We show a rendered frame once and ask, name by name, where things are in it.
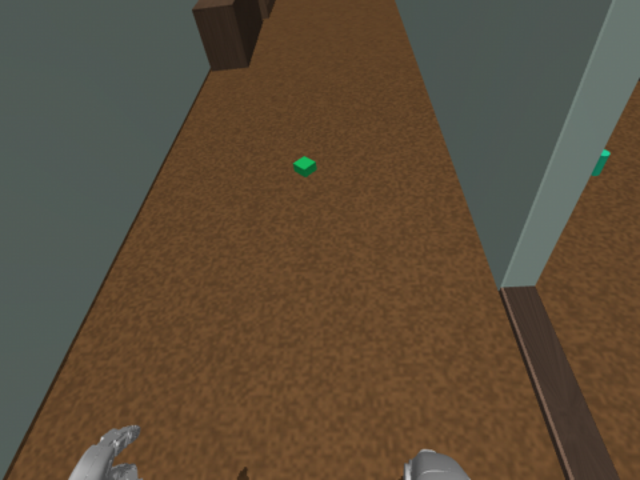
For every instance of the bookshelf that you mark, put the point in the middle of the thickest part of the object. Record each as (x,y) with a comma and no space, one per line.
(265,7)

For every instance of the left robot hand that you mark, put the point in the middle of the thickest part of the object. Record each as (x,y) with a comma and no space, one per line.
(96,462)

